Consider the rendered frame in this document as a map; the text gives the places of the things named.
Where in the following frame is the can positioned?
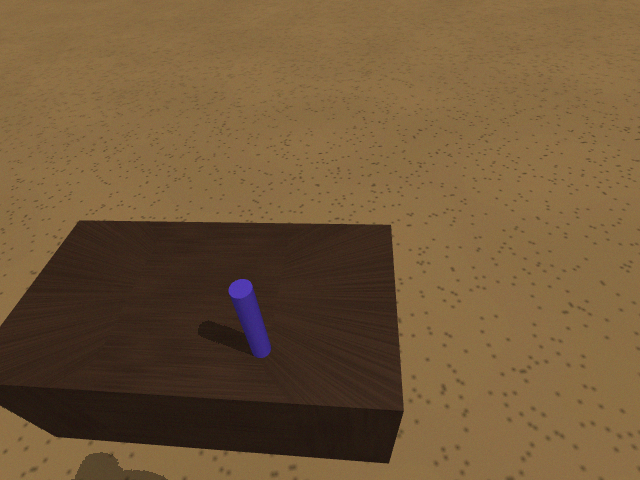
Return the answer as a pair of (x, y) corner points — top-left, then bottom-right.
(228, 279), (271, 358)

